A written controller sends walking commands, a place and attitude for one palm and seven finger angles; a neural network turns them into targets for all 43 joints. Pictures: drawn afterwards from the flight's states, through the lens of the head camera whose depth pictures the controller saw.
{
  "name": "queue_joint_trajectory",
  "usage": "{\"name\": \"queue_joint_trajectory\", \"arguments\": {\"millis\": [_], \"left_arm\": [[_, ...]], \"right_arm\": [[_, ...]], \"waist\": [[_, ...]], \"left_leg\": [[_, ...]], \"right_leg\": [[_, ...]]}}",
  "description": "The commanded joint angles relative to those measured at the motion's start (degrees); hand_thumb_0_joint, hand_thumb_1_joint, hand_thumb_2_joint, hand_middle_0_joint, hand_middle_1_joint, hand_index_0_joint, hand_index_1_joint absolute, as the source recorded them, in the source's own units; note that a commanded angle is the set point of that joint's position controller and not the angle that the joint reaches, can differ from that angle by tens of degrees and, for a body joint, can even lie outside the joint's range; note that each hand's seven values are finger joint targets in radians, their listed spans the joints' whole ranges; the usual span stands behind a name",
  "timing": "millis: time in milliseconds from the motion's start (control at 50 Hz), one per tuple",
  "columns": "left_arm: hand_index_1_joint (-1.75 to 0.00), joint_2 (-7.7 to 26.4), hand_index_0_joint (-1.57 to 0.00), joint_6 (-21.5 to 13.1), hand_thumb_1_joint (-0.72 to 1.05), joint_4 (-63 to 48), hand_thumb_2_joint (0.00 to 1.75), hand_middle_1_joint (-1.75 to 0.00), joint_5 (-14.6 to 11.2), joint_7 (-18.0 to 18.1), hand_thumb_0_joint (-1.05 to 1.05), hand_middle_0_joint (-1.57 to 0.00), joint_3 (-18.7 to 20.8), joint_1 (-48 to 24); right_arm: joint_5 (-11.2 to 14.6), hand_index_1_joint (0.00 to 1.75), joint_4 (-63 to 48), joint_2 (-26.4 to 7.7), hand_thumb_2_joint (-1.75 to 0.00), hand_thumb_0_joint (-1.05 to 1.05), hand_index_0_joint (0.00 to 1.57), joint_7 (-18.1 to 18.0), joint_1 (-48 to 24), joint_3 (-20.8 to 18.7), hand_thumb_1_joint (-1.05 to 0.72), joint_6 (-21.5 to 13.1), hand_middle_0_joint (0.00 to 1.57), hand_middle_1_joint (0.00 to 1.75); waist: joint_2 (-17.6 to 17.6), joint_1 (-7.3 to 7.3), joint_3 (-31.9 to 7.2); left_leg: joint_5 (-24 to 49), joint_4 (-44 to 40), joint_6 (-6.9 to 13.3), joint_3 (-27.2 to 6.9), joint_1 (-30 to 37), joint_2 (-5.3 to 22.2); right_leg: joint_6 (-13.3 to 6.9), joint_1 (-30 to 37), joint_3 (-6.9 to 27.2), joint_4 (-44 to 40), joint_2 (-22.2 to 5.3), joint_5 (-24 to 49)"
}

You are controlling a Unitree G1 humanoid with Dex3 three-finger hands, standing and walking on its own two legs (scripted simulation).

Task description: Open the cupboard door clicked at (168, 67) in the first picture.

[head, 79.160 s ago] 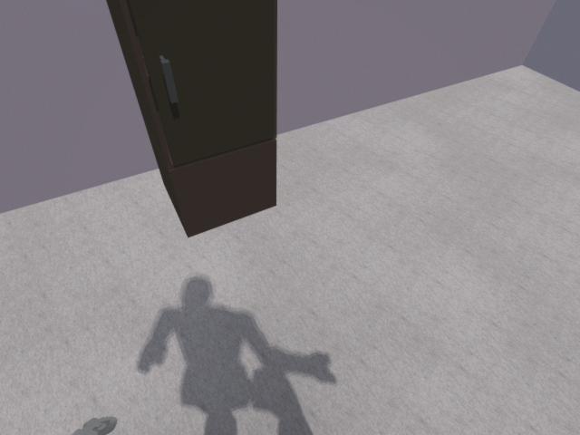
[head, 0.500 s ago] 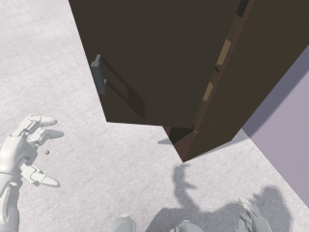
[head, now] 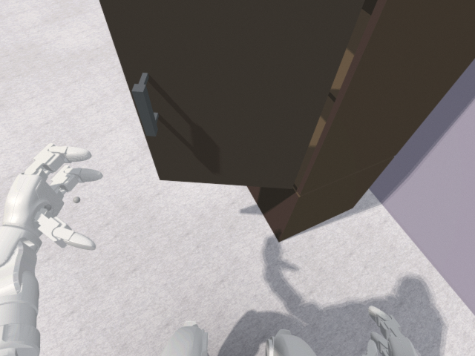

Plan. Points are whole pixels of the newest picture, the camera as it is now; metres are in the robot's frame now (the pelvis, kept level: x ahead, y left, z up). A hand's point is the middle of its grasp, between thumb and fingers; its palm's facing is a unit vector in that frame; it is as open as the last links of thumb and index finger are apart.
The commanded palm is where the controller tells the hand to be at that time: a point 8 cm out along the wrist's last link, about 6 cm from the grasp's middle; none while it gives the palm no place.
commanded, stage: move the hooked fingers beside the handle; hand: left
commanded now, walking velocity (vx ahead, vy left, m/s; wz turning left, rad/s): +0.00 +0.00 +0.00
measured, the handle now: (148, 105) +0.57 +0.21 +0.05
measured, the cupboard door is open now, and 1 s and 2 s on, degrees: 61 61 61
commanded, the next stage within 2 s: none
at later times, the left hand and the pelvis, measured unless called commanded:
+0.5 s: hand (92, 166) +0.40 +0.27 +0.06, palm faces -0.03 -1.00 +0.00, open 14.0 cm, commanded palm +0.39 +0.32 +0.06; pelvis +0.01 +0.02 +0.00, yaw -1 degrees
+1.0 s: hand (104, 133) +0.48 +0.27 +0.06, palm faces -0.02 -1.00 -0.01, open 14.0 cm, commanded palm +0.46 +0.31 +0.05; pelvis +0.00 +0.02 -0.01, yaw -2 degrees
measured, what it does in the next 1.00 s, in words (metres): stands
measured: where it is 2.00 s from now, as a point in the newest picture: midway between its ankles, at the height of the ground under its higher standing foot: outside the picture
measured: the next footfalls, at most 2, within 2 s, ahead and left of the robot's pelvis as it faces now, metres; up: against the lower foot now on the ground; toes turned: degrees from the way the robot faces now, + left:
none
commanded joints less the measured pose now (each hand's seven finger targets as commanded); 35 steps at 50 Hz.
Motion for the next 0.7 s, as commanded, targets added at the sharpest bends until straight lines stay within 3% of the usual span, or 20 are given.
{"name": "queue_joint_trajectory", "arguments": {"millis": [0, 40, 140, 220, 320, 400, 420, 460, 540, 580, 620, 640, 680], "left_arm": [[-1.20, 16.1, -0.30, -1.7, -0.50, -7.8, 0.30, -1.20, -0.7, 1.5, 0.00, -0.30, 4.8, -15.6], [-1.20, 17.1, -0.30, -2.5, -0.50, -8.7, 0.30, -1.20, -0.2, 2.5, 0.00, -0.30, 5.8, -16.5], [-1.20, 17.9, -0.30, -4.3, -0.50, -7.3, 0.30, -1.20, 0.8, 4.6, 0.00, -0.30, 6.8, -17.8], [-1.20, 15.6, -0.30, -4.6, -0.50, -7.6, 0.30, -1.20, 1.2, 4.3, 0.00, -0.30, 4.5, -19.7], [-1.20, 14.4, -0.30, -4.6, -0.50, -6.8, 0.30, -1.20, 1.4, 4.4, 0.00, -0.30, 3.0, -22.7], [-1.20, 14.2, -0.30, -5.0, -0.50, -2.5, 0.30, -1.20, 2.9, 5.7, 0.00, -0.30, 1.9, -28.8], [-1.20, 14.6, -0.30, -5.2, -0.50, -1.7, 0.30, -1.20, 3.0, 6.1, 0.00, -0.30, 2.0, -30.5], [-1.20, 16.8, -0.30, -5.7, -0.50, -0.1, 0.30, -1.20, 4.1, 6.8, 0.00, -0.30, 3.5, -31.9], [-1.20, 17.9, -0.30, -6.5, -0.50, 2.9, 0.30, -1.20, 5.6, 7.2, 0.00, -0.30, 2.9, -37.6], [-1.20, 18.4, -0.30, -6.9, -0.50, 4.5, 0.30, -1.20, 5.9, 7.2, 0.00, -0.30, 3.2, -38.2], [-1.20, 20.6, -0.30, -7.3, -0.50, 6.1, 0.30, -1.20, 5.8, 7.2, 0.00, -0.30, 4.7, -40.0], [-1.20, 19.7, -0.30, -7.2, -0.50, 7.1, 0.30, -1.20, 6.3, 7.0, 0.00, -0.30, 3.7, -40.2], [-1.20, 20.0, -0.30, -6.9, -0.50, 10.7, 0.30, -1.20, 6.6, 6.9, 0.00, -0.30, 3.5, -42.7]], "right_arm": [[0.1, 0.30, -7.3, -9.1, -0.90, 0.00, 0.20, -0.6, 2.2, -3.9, -0.90, -1.5, 0.20, 0.30], [-0.1, 0.30, -7.5, -9.0, -0.90, 0.00, 0.20, -0.4, 2.9, -4.0, -0.90, -1.1, 0.20, 0.30], [-0.5, 0.30, -7.1, -9.1, -0.90, 0.00, 0.20, 0.4, 4.3, -4.2, -0.90, 0.4, 0.20, 0.30], [-0.5, 0.30, -6.9, -9.1, -0.90, 0.00, 0.20, 0.6, 5.2, -4.6, -0.90, 1.4, 0.20, 0.30], [-0.6, 0.30, -6.1, -9.4, -0.90, 0.00, 0.20, 0.7, 6.0, -4.9, -0.90, 2.4, 0.20, 0.30], [-0.7, 0.30, -4.7, -9.6, -0.90, 0.00, 0.20, 0.6, 6.5, -4.7, -0.90, 3.5, 0.20, 0.30], [-0.8, 0.30, -4.7, -9.6, -0.90, 0.00, 0.20, 0.5, 6.7, -4.6, -0.90, 3.6, 0.20, 0.30], [-1.0, 0.30, -4.1, -9.8, -0.90, 0.00, 0.20, 0.6, 7.4, -4.7, -0.90, 4.2, 0.20, 0.30], [-1.2, 0.30, -3.5, -10.0, -0.90, 0.00, 0.20, 0.8, 8.1, -4.4, -0.90, 5.3, 0.20, 0.30], [-1.3, 0.30, -3.6, -10.0, -0.90, 0.00, 0.20, 1.0, 8.1, -4.3, -0.90, 5.8, 0.20, 0.30], [-1.4, 0.30, -3.3, -10.2, -0.90, 0.00, 0.20, 0.9, 8.4, -4.3, -0.90, 6.3, 0.20, 0.30], [-1.3, 0.30, -3.3, -10.1, -0.90, 0.00, 0.20, 1.0, 8.7, -4.2, -0.90, 6.7, 0.20, 0.30], [-1.4, 0.30, -2.7, -10.2, -0.90, 0.00, 0.20, 1.0, 8.9, -4.1, -0.90, 7.3, 0.20, 0.30]], "waist": [[3.6, -0.13, -16.8], [4.1, 0.61, -19.9], [3.5, 0.27, -20.9], [6.4, -0.42, -22.1], [6.4, -1.30, -21.5], [5.1, -2.58, -19.4], [5.9, -2.57, -18.8], [6.7, -2.10, -21.1], [6.3, -3.23, -22.5], [7.8, -2.68, -23.3], [7.1, -2.70, -24.1], [7.7, -3.06, -24.7], [6.3, -3.76, -22.8]], "left_leg": [[11.0, -9.5, 1.1, -1.7, 10.3, -2.1], [14.3, -9.5, 0.9, -1.9, 12.0, -2.1], [16.6, -9.4, 0.8, -2.0, 12.8, -1.8], [20.2, -9.3, 0.6, -2.3, 15.9, -1.5], [22.5, -9.5, 0.2, -3.6, 18.7, -0.9], [18.7, -9.8, 0.0, -4.3, 17.6, -0.7], [18.8, -9.5, 0.0, -4.3, 17.2, -0.8], [20.1, -9.3, -0.3, -4.5, 18.6, -0.7], [20.6, -8.3, -0.2, -4.9, 18.9, -0.4], [19.8, -8.2, -0.4, -4.9, 18.7, -0.6], [20.4, -7.5, -0.2, -4.8, 18.0, -0.7], [20.7, -7.5, -0.2, -4.8, 18.8, -0.6], [18.8, -7.0, 0.1, -4.6, 16.5, -0.5]], "right_leg": [[0.2, 7.5, 5.1, -9.2, 1.1, 9.1], [-0.1, 8.6, 4.6, -7.9, 1.4, 12.1], [0.0, 8.5, 4.2, -7.5, 1.8, 14.0], [-0.3, 6.6, 3.7, -7.0, 1.9, 15.6], [-0.3, 3.3, 2.9, -7.3, 2.0, 14.8], [-0.2, 0.5, 2.5, -7.2, 1.9, 11.9], [-0.4, -0.1, 2.5, -6.9, 1.9, 11.6], [-0.5, 0.1, 2.6, -6.7, 1.8, 12.1], [-0.4, -1.4, 2.6, -6.0, 2.0, 12.1], [-0.5, -1.3, 2.7, -5.8, 1.9, 11.6], [-0.6, -0.6, 2.8, -5.4, 2.2, 12.3], [-0.4, -1.5, 2.9, -5.5, 2.2, 12.2], [-0.3, -2.3, 2.9, -5.6, 2.1, 11.8]]}}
